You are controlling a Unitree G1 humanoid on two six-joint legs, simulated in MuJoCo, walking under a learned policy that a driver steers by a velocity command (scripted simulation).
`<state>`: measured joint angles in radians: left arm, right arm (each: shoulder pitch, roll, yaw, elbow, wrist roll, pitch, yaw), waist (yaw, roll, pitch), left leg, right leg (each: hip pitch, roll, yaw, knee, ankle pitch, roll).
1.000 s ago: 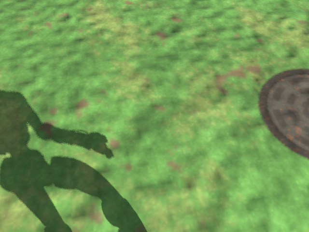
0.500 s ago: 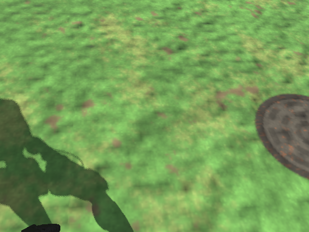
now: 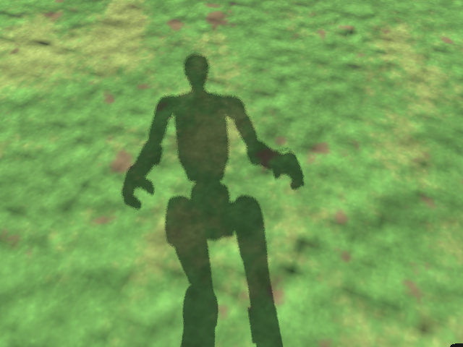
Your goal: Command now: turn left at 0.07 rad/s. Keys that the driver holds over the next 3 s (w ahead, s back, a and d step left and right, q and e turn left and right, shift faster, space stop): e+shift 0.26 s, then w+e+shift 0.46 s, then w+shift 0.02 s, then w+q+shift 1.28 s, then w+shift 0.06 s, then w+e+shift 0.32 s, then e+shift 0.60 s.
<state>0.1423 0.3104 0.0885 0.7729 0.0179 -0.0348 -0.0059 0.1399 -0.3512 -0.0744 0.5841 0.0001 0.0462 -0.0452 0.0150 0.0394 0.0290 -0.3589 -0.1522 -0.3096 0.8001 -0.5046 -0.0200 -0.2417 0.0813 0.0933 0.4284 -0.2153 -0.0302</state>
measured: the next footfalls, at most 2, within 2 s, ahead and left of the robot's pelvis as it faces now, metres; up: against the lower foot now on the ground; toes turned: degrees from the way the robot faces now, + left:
left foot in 0.26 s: +0.04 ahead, +0.13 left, +0.00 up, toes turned -18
right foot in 0.80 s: +0.28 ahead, -0.30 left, +0.00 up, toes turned -42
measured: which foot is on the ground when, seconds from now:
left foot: up 0.00-0.24, down 0.26-0.78, up 0.80-1.00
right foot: down 0.00-0.26, up 0.28-0.78, down 0.80-1.00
